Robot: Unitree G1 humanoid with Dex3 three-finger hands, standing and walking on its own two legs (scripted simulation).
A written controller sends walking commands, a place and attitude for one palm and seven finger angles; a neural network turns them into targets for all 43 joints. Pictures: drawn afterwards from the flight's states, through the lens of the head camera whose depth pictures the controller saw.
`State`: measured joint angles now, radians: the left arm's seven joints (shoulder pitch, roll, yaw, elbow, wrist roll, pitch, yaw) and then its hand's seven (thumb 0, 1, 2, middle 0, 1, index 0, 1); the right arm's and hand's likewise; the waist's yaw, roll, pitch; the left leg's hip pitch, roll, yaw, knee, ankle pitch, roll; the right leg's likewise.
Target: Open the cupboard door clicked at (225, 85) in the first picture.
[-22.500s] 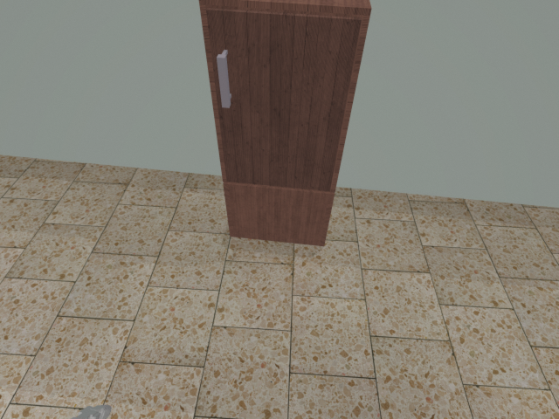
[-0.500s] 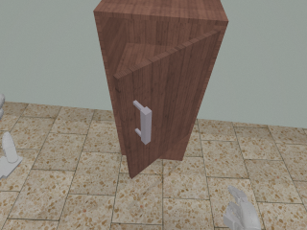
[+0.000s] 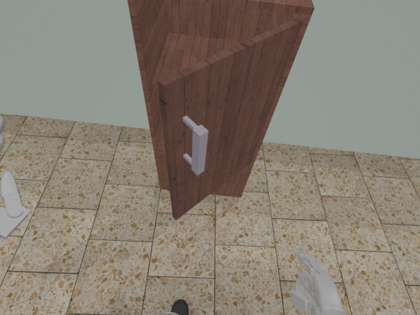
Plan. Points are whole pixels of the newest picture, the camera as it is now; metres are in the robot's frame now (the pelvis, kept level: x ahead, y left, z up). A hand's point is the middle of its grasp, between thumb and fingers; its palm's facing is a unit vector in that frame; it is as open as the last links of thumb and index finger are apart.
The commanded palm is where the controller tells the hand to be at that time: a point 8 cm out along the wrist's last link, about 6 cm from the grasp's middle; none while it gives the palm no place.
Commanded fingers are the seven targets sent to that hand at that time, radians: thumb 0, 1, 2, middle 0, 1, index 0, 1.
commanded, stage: step back with the hand held close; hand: left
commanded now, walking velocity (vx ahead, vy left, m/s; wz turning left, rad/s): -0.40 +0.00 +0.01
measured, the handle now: (193, 146) +0.45 +0.08 +0.02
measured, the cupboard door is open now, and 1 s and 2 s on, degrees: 46 46 46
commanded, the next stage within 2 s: stop stepping back and stand still in 0.10 s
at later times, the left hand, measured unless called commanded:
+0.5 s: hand out of the picture +0.10 +0.22 +0.14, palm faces +0.39 -0.81 -0.44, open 7.4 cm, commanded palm +0.03 +0.26 +0.17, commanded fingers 0.00 0.90 0.90 -0.20 -0.30 -0.20 -0.30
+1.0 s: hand out of the picture +0.01 +0.24 +0.15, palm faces +0.45 -0.78 -0.43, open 7.4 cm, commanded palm -0.05 +0.28 +0.17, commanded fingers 0.00 0.90 0.90 -0.20 -0.30 -0.20 -0.30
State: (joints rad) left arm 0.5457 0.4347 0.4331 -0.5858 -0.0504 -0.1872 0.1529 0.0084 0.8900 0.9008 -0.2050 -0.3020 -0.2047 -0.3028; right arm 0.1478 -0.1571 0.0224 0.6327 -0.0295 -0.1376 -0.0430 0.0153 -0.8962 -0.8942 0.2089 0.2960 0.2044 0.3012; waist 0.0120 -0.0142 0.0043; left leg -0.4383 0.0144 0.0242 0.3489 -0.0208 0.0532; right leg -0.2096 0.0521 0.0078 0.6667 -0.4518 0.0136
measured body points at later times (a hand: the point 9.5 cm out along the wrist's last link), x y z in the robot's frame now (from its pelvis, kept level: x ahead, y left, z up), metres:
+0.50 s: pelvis -0.11 -0.04 -0.01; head -0.09 -0.03 +0.44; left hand +0.08 +0.26 +0.16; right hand +0.06 -0.30 -0.08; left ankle -0.14 +0.05 -0.74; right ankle -0.17 -0.11 -0.73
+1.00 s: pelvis -0.17 -0.02 -0.01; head -0.18 -0.01 +0.44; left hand -0.02 +0.28 +0.17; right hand -0.03 -0.27 -0.09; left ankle -0.17 +0.11 -0.74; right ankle -0.15 -0.12 -0.74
